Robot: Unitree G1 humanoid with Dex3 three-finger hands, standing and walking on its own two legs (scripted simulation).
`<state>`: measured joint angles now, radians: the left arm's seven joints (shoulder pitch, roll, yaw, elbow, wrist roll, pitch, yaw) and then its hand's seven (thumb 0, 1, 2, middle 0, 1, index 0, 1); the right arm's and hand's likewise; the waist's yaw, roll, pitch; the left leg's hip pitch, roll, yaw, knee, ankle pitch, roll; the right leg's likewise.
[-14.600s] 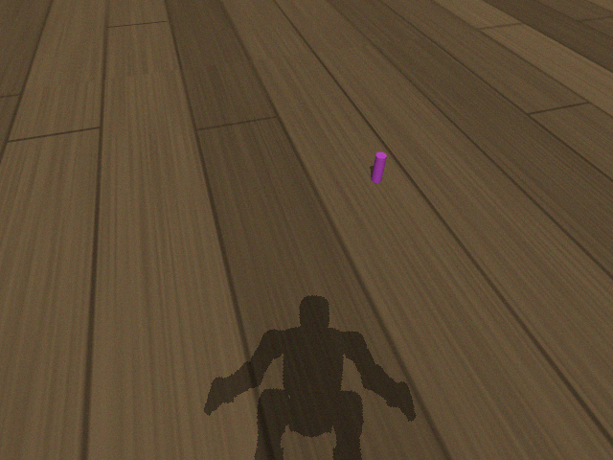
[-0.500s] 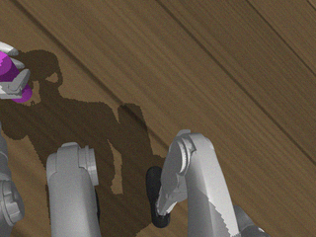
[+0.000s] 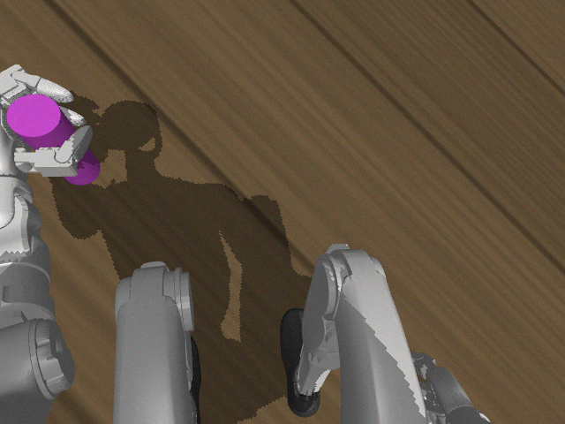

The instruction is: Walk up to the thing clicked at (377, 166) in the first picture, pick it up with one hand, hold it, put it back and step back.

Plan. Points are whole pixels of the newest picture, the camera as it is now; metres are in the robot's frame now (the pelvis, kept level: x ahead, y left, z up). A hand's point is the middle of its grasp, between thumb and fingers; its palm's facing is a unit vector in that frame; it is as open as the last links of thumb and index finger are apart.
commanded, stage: settle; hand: left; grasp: from the side
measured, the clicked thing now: (61, 146) +0.48 +0.26 -0.08
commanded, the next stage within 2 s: lift in 0.40 s
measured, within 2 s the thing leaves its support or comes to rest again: neither
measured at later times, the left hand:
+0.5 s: hand (59, 121) +0.48 +0.24 -0.01, palm faces +0.18 -0.98 -0.05, open 7.1 cm
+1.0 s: hand (30, 107) +0.45 +0.24 +0.05, palm faces +0.16 -0.99 -0.05, open 7.1 cm
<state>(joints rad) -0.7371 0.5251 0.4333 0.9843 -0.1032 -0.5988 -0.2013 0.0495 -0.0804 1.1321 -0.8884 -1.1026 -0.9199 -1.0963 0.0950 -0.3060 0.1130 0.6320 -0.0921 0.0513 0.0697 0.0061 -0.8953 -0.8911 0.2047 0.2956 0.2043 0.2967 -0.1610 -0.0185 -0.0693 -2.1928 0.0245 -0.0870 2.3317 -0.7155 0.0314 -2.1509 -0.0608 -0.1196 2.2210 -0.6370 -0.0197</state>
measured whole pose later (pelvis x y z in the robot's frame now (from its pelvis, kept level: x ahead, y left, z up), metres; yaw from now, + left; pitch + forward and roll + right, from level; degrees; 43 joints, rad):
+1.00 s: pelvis +0.00 +0.00 +0.06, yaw +3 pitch +34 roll -4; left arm -0.65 0.40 0.38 0.87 -0.13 -0.53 -0.19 0.05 -0.08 1.14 -0.89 -1.10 -0.92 -1.09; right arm 0.15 -0.28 0.02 0.65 -0.03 0.02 0.03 0.01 -0.94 -0.90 0.20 0.30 0.20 0.30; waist -0.11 0.02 -0.17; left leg -2.02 0.02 -0.03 2.12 -0.70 0.03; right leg -2.01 -0.06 -0.07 2.06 -0.64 -0.01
